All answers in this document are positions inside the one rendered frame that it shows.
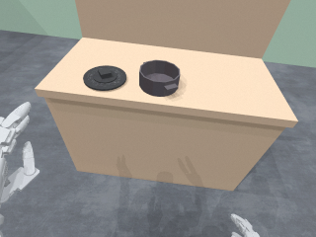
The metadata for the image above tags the knob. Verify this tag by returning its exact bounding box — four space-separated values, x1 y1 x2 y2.
98 68 112 78

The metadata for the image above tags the lid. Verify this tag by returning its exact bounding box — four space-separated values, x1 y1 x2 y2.
83 65 126 91

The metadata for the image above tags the pot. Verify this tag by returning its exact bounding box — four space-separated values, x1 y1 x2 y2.
139 59 181 97

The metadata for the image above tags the robot left hand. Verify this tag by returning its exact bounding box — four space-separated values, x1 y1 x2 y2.
0 102 40 208

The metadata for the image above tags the table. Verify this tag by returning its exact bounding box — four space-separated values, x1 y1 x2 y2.
35 0 298 192

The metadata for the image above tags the robot right hand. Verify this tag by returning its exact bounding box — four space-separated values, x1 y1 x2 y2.
230 213 260 237

